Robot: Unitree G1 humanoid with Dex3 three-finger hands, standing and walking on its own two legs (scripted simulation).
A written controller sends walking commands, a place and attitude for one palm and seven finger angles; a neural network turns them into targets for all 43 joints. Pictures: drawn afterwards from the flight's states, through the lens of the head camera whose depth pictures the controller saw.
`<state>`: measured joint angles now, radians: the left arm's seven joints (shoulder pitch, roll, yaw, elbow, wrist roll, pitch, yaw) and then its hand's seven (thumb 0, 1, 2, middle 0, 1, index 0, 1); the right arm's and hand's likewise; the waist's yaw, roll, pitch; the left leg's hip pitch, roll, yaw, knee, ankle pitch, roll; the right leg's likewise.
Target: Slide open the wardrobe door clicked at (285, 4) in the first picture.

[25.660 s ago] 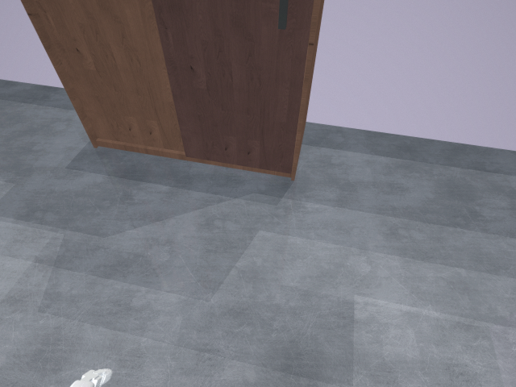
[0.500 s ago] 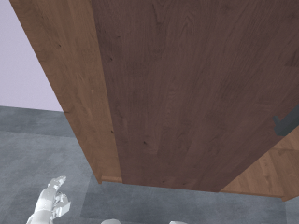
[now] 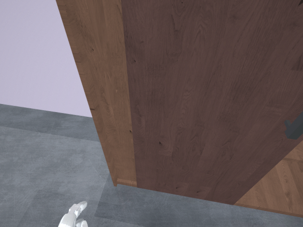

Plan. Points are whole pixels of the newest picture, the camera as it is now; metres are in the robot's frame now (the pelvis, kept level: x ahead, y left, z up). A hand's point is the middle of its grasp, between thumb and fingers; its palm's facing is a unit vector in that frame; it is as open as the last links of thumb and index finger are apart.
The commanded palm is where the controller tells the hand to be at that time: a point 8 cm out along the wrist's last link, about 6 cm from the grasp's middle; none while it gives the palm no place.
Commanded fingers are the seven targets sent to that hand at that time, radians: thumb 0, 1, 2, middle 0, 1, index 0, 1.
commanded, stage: stop walking and hold the door there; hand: right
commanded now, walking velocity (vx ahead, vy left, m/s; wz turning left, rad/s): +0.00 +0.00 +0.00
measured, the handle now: out of the picture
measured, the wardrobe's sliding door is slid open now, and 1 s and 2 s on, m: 0.44 0.44 0.44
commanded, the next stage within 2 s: loosen the grip on the handle in 1.88 s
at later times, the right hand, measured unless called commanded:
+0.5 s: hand out of the picture +0.32 -0.36 +0.13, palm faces +0.59 +0.75 -0.30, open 4.6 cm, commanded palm +0.27 -0.38 +0.13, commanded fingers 0.00 -0.90 -0.90 0.45 1.40 0.45 1.40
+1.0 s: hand (302, 137) +0.31 -0.32 +0.14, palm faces +0.32 +0.91 -0.26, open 4.6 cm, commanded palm +0.27 -0.37 +0.13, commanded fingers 0.00 -0.90 -0.90 0.45 1.40 0.45 1.40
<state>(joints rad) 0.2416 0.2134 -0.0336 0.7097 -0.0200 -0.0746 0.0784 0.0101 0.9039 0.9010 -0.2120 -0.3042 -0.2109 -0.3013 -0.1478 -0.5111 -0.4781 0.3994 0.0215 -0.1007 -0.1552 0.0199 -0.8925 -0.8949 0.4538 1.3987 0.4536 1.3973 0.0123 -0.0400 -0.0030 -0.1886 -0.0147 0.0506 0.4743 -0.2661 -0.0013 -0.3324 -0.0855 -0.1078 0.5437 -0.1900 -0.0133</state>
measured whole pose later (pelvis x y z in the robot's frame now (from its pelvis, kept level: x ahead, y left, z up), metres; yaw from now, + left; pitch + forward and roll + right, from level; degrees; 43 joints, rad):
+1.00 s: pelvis -0.04 -0.08 +0.00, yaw -1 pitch +0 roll +1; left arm 0.12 0.13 -0.09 0.64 0.01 -0.09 0.08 0.01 0.91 0.90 -0.21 -0.30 -0.21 -0.30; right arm -0.24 -0.40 -0.20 0.13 0.04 -0.09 -0.11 0.02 -0.89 -0.89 0.44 1.40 0.46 1.40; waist -0.01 0.00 0.07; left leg -0.24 0.00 0.07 0.66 -0.47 0.00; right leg -0.35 0.01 -0.13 0.44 -0.10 -0.09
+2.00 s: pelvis -0.06 -0.03 +0.00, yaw +1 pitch -1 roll +2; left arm 0.21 0.24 -0.02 0.67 -0.02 -0.10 0.09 0.01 0.91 0.90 -0.21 -0.30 -0.21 -0.30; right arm -0.36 -0.50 -0.40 0.45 0.00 -0.15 -0.09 0.02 -0.89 -0.90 0.45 1.40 0.46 1.40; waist -0.01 -0.01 0.10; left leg -0.17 -0.06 0.09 0.48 -0.29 0.04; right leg -0.38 -0.08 -0.06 0.53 -0.13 -0.01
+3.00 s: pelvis -0.03 -0.05 -0.02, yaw +0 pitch +5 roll +2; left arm 0.24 0.25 -0.02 0.67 -0.01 -0.06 0.13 0.01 0.91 0.90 -0.21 -0.30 -0.21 -0.30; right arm -0.21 -0.51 -0.52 0.42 0.06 -0.15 0.01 -0.01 0.55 -0.20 0.25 1.15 0.26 1.15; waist -0.02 -0.01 -0.05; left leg -0.32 -0.01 0.08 0.64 -0.41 0.01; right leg -0.53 -0.04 -0.07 0.67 -0.23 -0.04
